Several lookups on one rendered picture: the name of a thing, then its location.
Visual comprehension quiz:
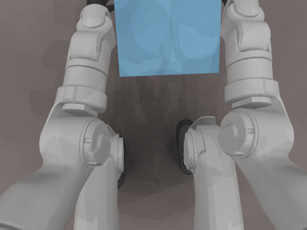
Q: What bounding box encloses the robot right shin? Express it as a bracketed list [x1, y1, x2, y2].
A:
[183, 116, 216, 171]

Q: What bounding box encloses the left robot hand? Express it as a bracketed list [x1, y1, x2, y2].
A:
[87, 0, 115, 13]

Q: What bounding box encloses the right robot upper arm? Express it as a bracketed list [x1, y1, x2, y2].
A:
[217, 108, 307, 230]

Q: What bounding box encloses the left robot thigh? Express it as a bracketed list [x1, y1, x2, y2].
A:
[73, 132, 124, 230]

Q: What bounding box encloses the left robot upper arm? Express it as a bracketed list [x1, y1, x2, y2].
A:
[0, 116, 111, 230]

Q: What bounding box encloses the left robot forearm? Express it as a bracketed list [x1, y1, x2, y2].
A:
[39, 4, 116, 142]

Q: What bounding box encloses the carton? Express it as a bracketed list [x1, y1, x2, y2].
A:
[114, 0, 222, 77]

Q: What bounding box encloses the right robot forearm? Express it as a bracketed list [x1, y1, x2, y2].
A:
[220, 0, 290, 120]

